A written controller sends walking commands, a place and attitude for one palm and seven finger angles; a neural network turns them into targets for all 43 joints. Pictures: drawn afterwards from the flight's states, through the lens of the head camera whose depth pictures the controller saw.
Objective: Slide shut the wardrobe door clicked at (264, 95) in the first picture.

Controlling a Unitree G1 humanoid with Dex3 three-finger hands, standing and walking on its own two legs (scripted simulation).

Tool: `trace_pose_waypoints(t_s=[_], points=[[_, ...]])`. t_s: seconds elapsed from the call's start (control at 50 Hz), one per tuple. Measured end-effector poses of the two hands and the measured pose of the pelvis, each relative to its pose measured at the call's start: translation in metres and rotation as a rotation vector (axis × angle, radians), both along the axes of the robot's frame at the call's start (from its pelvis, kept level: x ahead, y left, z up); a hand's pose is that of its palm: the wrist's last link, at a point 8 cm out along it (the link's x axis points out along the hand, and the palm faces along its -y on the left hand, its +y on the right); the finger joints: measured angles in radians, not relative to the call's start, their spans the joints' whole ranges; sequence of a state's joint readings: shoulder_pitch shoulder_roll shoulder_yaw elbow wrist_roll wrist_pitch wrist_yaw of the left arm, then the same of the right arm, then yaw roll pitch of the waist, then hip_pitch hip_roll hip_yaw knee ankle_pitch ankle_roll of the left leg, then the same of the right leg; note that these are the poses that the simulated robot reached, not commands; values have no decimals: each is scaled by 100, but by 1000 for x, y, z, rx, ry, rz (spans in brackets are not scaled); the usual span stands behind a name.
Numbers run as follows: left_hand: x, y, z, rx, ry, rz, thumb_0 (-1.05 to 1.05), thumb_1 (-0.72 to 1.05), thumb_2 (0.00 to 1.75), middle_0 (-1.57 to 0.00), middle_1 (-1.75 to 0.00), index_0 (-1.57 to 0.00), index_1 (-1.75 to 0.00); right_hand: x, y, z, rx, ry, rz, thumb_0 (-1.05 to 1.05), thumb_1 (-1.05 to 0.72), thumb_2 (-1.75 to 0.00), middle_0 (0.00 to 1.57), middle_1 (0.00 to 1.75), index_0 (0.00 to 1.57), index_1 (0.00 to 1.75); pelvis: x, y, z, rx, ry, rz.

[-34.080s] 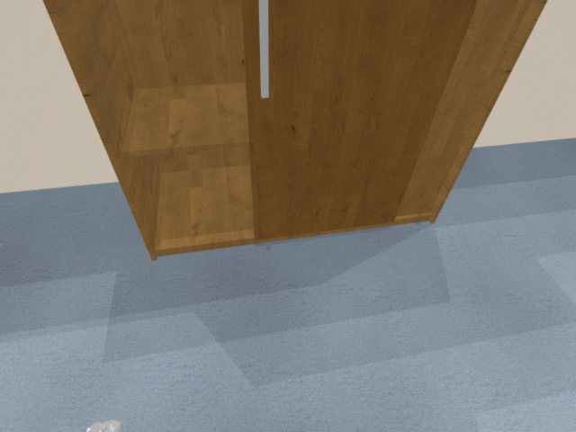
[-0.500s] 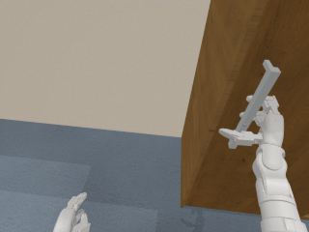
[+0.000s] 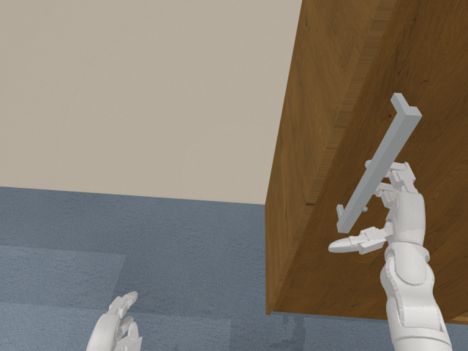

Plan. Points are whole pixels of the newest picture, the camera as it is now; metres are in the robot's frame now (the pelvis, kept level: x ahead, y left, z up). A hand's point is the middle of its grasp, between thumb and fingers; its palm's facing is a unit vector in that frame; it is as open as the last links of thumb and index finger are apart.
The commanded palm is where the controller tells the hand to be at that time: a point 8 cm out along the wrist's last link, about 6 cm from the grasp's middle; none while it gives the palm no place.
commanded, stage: slip the hand off the handle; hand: right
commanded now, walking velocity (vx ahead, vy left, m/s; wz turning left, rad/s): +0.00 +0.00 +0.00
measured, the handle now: (366, 174) +0.38 -0.20 +0.13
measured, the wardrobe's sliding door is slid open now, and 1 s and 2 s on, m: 0.00 0.00 0.00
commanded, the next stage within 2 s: draw the hand back to the body in 1.12 s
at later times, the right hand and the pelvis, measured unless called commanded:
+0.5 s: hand (412, 214) +0.31 -0.27 +0.11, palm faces +0.33 +0.93 -0.18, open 14.7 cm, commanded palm +0.26 -0.30 +0.12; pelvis +0.00 +0.01 +0.00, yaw +0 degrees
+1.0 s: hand (427, 268) +0.23 -0.25 +0.11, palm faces +0.28 +0.94 -0.18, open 14.7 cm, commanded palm +0.18 -0.30 +0.12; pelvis -0.02 +0.00 -0.01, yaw -1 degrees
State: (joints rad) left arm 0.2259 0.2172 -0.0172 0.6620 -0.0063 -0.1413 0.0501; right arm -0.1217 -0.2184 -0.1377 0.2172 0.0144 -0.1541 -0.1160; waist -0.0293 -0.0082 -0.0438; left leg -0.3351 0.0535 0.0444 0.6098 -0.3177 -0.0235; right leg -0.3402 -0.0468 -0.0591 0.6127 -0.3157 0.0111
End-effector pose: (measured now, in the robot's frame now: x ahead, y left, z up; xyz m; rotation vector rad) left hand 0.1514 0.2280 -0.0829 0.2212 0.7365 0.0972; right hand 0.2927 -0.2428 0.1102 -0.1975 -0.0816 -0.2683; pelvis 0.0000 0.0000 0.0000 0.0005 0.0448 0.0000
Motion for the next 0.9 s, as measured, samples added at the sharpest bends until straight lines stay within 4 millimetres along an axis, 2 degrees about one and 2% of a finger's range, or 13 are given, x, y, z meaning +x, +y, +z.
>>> trace_pose_waypoints(t_s=[0.06, 0.2, 0.36, 0.5, 0.58, 0.66, 0.76, 0.9], points=[[7, 0, 1, 6, -7, -3, 1, 90, 90, -20, -30, -20, -30, -2, -12, -2, 3, 9, -26, -1, 55, -20, 27, 117, 26, 115, 2, 1, -1, 3, 3, -3], [11, 6, -2, 21, 4, -5, 1, 90, 90, -20, -30, -20, -30, -4, -31, 11, -21, -53, -22, -1, 55, -20, 26, 116, 26, 115, 5, 3, -3, 8, 12, -13], [-1, 16, -7, 26, 36, 30, 1, 90, 90, -20, -30, -20, -30, -5, -42, 4, 6, 4, -10, -1, 55, -20, 26, 116, 26, 115, 4, 6, -3, 6, 20, -11], [-16, 25, -9, 42, 62, 52, 1, 90, 90, -20, -30, -20, -30, -17, -67, 8, -12, -31, -56, -1, 55, -20, 25, 115, 26, 115, -1, 9, -5, 8, 26, -6], [-20, 27, -10, 38, 50, 59, 1, 90, 90, -20, -30, -20, -30, -34, -66, 11, -20, -43, -20, -1, 55, -20, 25, 115, 26, 115, -2, 7, -5, 11, 25, -5], [-18, 24, -9, 33, 25, 57, 1, 90, 90, -20, -30, -20, -30, -53, -63, 3, 4, -19, 2, -1, 55, -20, 25, 115, 26, 115, -5, 5, -6, 10, 17, -6], [-10, 16, -3, 33, -23, 26, 1, 90, 90, -20, -30, -20, -30, -75, -64, -4, 13, -17, -36, -1, 55, -20, 25, 115, 26, 115, -11, 4, -7, 10, 5, -13], [5, 0, 3, 19, -93, -29, 1, 90, 90, -20, -30, -20, -30, -91, -57, 5, -21, -66, -18, -1, 55, -20, 25, 115, 26, 115, -18, 3, -9, 15, -3, -23]])
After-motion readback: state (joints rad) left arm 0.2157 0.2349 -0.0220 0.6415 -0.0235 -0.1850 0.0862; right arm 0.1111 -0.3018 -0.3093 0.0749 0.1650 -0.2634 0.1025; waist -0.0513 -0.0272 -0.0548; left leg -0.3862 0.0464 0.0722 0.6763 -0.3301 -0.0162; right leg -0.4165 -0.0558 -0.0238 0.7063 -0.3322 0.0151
